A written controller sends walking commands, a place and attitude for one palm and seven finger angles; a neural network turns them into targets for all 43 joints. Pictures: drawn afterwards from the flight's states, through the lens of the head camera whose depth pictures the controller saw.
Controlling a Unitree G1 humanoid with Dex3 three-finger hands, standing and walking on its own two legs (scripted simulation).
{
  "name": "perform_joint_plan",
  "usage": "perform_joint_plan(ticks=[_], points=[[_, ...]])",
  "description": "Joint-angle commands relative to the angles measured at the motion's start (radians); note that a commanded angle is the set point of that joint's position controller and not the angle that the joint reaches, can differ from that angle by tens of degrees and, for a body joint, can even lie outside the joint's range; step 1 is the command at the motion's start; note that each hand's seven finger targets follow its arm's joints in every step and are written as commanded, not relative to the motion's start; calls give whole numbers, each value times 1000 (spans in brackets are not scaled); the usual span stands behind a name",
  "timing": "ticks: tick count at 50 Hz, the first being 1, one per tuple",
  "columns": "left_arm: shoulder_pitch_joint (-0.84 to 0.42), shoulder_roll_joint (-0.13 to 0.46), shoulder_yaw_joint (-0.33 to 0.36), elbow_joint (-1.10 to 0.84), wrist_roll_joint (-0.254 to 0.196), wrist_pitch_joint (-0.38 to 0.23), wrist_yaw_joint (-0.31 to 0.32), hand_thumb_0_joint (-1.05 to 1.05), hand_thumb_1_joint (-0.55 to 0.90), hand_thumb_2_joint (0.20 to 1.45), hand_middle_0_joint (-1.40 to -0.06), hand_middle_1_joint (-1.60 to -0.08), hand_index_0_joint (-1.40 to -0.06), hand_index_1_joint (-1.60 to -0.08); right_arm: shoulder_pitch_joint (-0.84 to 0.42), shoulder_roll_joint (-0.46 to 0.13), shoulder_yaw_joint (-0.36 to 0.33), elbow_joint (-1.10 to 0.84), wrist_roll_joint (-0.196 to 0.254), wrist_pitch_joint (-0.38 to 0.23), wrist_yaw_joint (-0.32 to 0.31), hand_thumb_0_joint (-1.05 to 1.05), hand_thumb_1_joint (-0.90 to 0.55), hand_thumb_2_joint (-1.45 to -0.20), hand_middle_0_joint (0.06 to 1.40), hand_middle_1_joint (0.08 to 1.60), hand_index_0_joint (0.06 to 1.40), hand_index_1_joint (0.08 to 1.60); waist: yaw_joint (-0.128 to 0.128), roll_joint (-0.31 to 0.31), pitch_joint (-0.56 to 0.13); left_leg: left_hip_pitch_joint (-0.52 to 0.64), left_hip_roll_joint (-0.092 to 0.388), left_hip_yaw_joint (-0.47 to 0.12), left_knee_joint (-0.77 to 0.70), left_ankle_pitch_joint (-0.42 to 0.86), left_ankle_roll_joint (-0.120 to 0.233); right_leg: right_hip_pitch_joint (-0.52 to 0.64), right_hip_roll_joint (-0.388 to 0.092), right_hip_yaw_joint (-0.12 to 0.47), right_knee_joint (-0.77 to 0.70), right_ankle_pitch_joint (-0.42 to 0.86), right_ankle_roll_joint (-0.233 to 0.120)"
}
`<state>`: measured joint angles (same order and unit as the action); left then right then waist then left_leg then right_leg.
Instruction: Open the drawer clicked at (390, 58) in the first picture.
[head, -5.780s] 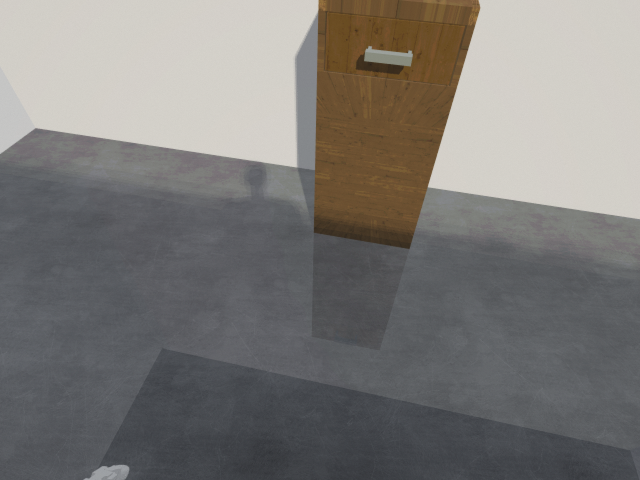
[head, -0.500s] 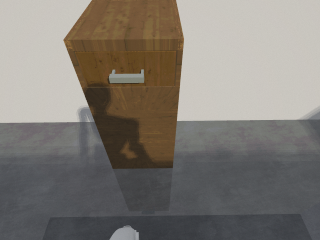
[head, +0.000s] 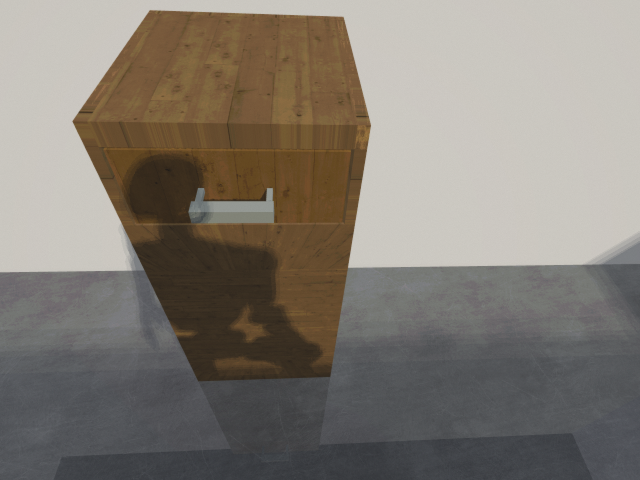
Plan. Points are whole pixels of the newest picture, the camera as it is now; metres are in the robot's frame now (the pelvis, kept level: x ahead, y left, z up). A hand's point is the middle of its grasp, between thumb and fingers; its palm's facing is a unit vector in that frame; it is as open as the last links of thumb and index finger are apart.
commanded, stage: come to a stop and stand still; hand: left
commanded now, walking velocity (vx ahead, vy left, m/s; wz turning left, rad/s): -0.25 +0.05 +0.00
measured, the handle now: (234, 202) +0.52 +0.17 +0.04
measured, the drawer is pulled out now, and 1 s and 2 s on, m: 0.00 0.00 0.00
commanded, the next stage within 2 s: look again from close up in 1.32 s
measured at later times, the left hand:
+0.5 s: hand out of the picture +0.05 +0.21 -0.19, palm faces +0.08 -0.98 -0.20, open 7.4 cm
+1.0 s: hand out of the picture -0.06 +0.18 -0.17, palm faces +0.01 -0.98 -0.18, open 7.4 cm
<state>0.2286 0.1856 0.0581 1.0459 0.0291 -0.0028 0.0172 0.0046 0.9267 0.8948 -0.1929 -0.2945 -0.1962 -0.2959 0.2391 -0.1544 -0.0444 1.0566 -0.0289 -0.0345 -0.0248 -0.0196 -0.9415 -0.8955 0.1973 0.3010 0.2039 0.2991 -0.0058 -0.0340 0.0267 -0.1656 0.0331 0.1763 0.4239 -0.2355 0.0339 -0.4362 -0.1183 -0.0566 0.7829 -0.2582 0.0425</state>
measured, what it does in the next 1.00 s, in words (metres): steps on the spot: right foot, then left foot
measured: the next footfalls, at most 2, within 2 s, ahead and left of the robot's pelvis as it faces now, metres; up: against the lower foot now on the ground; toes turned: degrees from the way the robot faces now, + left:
right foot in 0.08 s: +0.12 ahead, -0.16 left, +0.00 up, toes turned -7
left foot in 0.44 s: +0.01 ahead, +0.12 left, +0.00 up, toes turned +5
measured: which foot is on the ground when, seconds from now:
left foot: down 0.00-0.10, up 0.12-0.42, down 0.44-1.00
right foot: up 0.00-0.06, down 0.08-0.44, up 0.46-0.76, down 0.78-1.00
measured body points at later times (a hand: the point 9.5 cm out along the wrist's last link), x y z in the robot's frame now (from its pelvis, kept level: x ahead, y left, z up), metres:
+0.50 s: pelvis -0.02 +0.01 -0.02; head +0.00 +0.04 +0.43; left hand +0.05 +0.26 -0.18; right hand +0.04 -0.23 -0.16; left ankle -0.03 +0.11 -0.74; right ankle +0.06 -0.14 -0.73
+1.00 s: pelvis -0.06 +0.02 +0.00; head -0.07 +0.01 +0.45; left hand -0.06 +0.23 -0.16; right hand -0.06 -0.20 -0.16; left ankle -0.03 +0.11 -0.74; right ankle -0.08 -0.08 -0.74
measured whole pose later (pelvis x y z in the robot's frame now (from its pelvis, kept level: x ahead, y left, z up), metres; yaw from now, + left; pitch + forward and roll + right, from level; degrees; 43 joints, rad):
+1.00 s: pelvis -0.06 +0.02 +0.00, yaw -1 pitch -3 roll +1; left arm 0.30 0.12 -0.01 1.14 0.01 0.01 0.04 0.00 0.91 0.89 -0.20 -0.30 -0.20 -0.30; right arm 0.27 -0.15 -0.01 1.14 -0.01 0.01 -0.02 0.00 -0.93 -0.90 0.20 0.30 0.20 0.30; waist -0.01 0.00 0.01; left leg -0.17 -0.01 0.12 0.37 -0.16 0.04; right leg -0.11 0.00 -0.05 0.42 -0.27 -0.02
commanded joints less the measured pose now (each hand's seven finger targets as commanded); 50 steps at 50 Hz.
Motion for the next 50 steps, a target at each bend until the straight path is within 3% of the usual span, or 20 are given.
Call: perform_joint_plan(ticks=[1,3,4,6,7,9,11,14,17,20,21,22,23,25,28,34,37,39,42,50], points=[[109,12,-14,-8,-8,8,4,0,900,900,-200,-300,-200,-300,27,-120,-21,-21,7,7,-8,0,-900,-900,200,300,200,300,25,170,13,-49,212,-116,-47,436,71,179,41,-40,-231,85,4],[117,83,-3,-11,-5,-5,10,0,900,900,-200,-300,-200,-300,42,-99,-22,-20,15,16,-5,0,-900,-900,200,300,200,300,36,79,-2,-87,143,-94,45,273,0,272,-8,27,-348,353,-8],[105,137,3,-22,-2,-10,15,0,900,900,-200,-300,-200,-300,68,-74,-21,-22,21,24,0,0,-900,-900,200,300,200,300,22,-25,-27,-140,85,-71,112,73,-33,306,-112,149,-320,581,-57],[83,188,10,-40,-4,-6,16,0,900,900,-200,-300,-200,-300,122,-44,-23,-20,23,51,3,0,-900,-900,200,300,200,300,6,-108,-60,-135,5,-54,291,-265,-55,291,-268,197,-370,831,-182],[78,198,18,-39,-4,-6,21,0,900,900,-200,-300,-200,-300,105,-49,-25,-22,23,64,-3,0,-900,-900,200,300,200,300,24,-200,-102,-158,2,-82,419,-353,-58,315,-276,223,-379,876,-221],[45,171,21,-53,-5,1,32,0,900,900,-200,-300,-200,-300,69,-76,-31,-32,23,75,-6,0,-900,-900,200,300,200,300,40,-208,-98,-223,-4,-161,607,-352,-59,315,-275,216,-377,868,-256],[6,171,32,-74,-3,10,41,0,900,900,-200,-300,-200,-300,62,-80,-35,-38,24,79,-1,0,-900,-900,200,300,200,300,37,-135,-113,-264,-3,-182,655,-319,-65,340,-268,180,-366,806,-253],[-32,179,40,-100,4,14,42,0,900,900,-200,-300,-200,-300,45,-71,-35,-54,21,86,8,0,-900,-900,200,300,200,300,32,-139,-111,-233,-6,-173,584,-283,-80,288,-250,146,-389,659,-227],[-54,181,45,-112,10,20,39,0,900,900,-200,-300,-200,-300,63,-57,-29,-63,22,76,12,0,-900,-900,200,300,200,300,23,-163,-109,-164,0,-156,392,-256,-74,246,-231,158,-400,478,-211],[-73,170,41,-109,-2,32,29,0,900,900,-200,-300,-200,-300,159,-61,-23,-33,19,59,11,0,-900,-900,200,300,200,300,-22,-133,-119,35,-22,-100,51,-9,-68,141,-151,118,-326,222,-129],[-61,128,29,-114,-10,39,23,0,900,900,-200,-300,-200,-300,169,-97,-28,-34,17,50,11,0,-900,-900,200,300,200,300,-25,-1,-113,90,38,-171,-49,8,-56,68,-80,68,-225,69,-84],[-54,63,19,-135,-19,47,17,0,900,900,-200,-300,-200,-300,135,-181,-43,-64,5,43,9,0,-900,-900,200,300,200,300,-19,295,-51,4,244,-424,-176,58,9,-50,37,-22,-82,-172,-19],[-88,63,18,-141,-14,56,21,0,900,900,-200,-300,-200,-300,57,-214,-45,-101,0,51,4,0,-900,-900,200,300,200,300,-17,333,22,-173,321,-490,-237,59,82,-21,74,37,59,-274,-17],[-68,79,23,-96,-6,69,17,0,900,900,-200,-300,-200,-300,-48,-168,-27,-108,-3,46,-11,0,-900,-900,200,300,200,300,22,259,67,-253,243,-370,-245,20,92,25,63,114,200,-185,-23],[15,73,14,-49,-7,54,11,0,900,900,-200,-300,-200,-300,-61,-142,-10,-105,4,37,-13,0,-900,-900,200,300,200,300,43,172,44,-122,188,-276,-188,117,97,-3,75,90,231,-133,-17],[-3,41,-23,-37,-14,30,14,0,900,900,-200,-300,-200,-300,62,-143,-11,-36,10,28,-17,0,-900,-900,200,300,200,300,-18,141,-39,129,217,-314,-132,377,134,85,63,36,-157,-187,-6],[91,47,-31,18,-18,13,23,0,900,900,-200,-300,-200,-300,56,-133,-5,-15,23,24,-12,0,-900,-900,200,300,200,300,16,111,-80,108,172,-279,-63,404,80,252,55,37,-433,50,-14],[95,81,-35,39,-15,-5,31,0,900,900,-200,-300,-200,-300,49,-88,5,-10,35,19,-6,0,-900,-900,200,300,200,300,-7,-7,-57,15,92,-208,-28,258,3,315,-43,152,-457,278,-58],[76,67,-42,50,-20,-15,30,0,900,900,-200,-300,-200,-300,47,-76,13,17,23,31,-2,0,-900,-900,200,300,200,300,-16,-126,-13,55,64,-180,-55,142,-20,228,-51,157,-459,251,-89],[113,40,-51,66,-22,-1,30,0,900,900,-200,-300,-200,-300,87,-69,29,77,19,38,-2,0,-900,-900,200,300,200,300,-5,14,126,2,69,-201,-137,-26,-13,131,1,140,-521,-97,-70]])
